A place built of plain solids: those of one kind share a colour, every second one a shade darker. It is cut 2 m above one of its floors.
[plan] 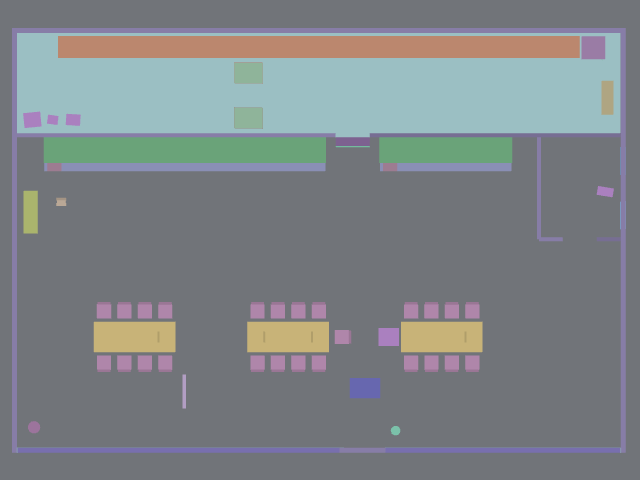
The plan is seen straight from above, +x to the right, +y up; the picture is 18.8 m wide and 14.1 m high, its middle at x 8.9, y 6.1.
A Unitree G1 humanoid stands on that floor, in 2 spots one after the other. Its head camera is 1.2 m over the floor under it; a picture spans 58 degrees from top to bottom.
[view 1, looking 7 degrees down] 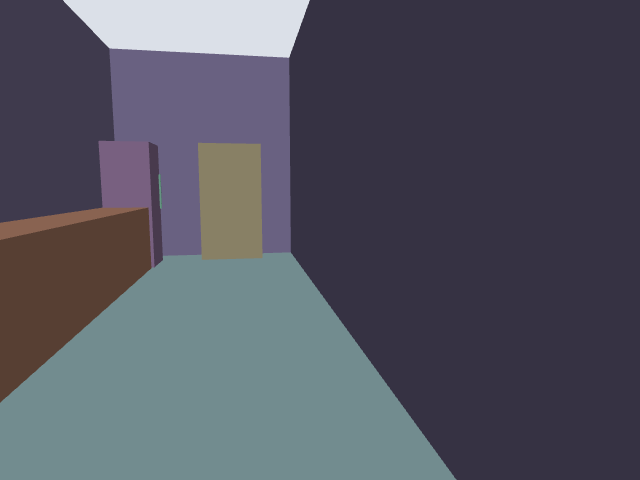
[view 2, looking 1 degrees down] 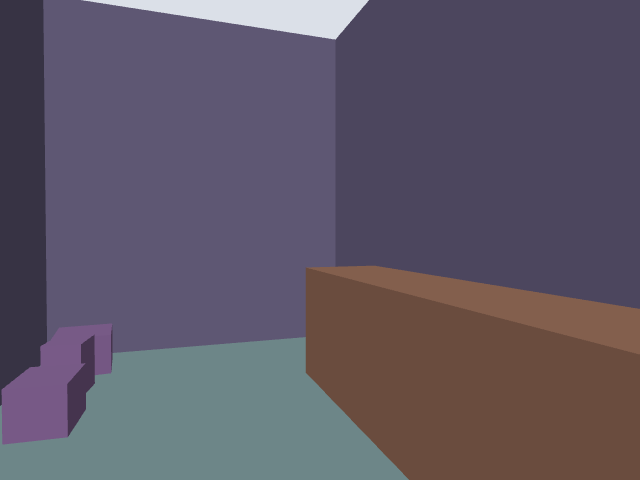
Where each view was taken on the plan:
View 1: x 9.86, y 10.08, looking -10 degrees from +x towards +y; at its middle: wall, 4.88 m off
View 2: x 4.73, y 10.36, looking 161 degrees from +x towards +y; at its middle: wall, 5.01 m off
